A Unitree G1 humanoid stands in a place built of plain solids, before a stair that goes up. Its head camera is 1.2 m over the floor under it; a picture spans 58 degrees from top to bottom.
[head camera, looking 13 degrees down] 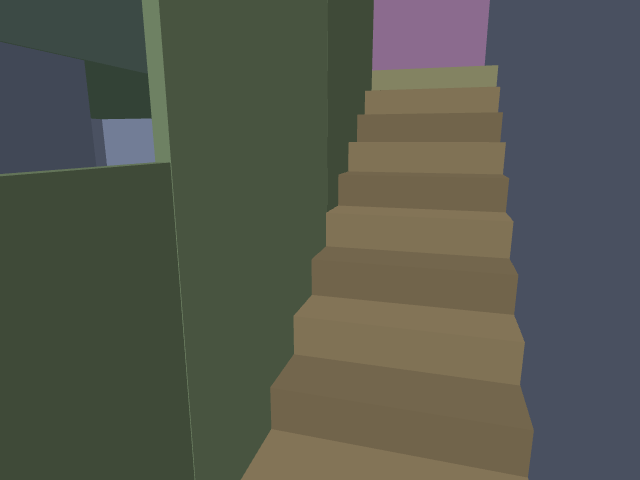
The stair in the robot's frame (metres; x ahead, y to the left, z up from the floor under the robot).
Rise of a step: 0.17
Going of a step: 0.26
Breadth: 0.86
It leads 16 degrees to the right of straight ahead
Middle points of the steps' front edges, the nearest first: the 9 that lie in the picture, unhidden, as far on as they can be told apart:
1.27 -0.24 0.34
1.52 -0.31 0.51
1.76 -0.38 0.68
2.01 -0.44 0.85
2.25 -0.51 1.02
2.50 -0.58 1.19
2.74 -0.65 1.36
2.99 -0.72 1.53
3.26 -0.80 1.70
